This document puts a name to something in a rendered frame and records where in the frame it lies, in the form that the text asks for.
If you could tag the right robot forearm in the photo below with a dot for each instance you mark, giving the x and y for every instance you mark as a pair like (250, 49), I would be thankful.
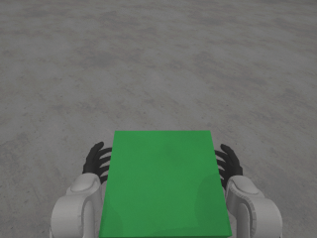
(257, 216)

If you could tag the right robot hand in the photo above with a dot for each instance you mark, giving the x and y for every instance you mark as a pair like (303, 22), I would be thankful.
(231, 165)

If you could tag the carton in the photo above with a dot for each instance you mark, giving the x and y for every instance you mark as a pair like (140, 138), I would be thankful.
(164, 184)

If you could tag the left robot forearm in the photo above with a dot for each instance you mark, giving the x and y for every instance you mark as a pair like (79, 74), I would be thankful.
(73, 215)

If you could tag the left robot hand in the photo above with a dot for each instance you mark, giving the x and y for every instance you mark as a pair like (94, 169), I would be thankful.
(93, 161)

